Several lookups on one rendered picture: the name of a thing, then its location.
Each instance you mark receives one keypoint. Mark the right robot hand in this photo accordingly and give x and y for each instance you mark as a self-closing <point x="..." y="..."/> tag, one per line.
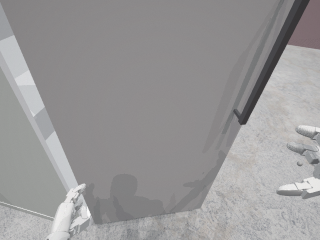
<point x="309" y="187"/>

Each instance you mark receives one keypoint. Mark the handle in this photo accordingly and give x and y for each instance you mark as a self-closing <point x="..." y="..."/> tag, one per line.
<point x="278" y="48"/>

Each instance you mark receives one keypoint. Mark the fridge door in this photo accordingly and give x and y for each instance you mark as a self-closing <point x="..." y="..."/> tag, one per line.
<point x="141" y="93"/>

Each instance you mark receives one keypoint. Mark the left robot hand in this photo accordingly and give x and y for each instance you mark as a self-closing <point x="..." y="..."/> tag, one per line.
<point x="66" y="212"/>

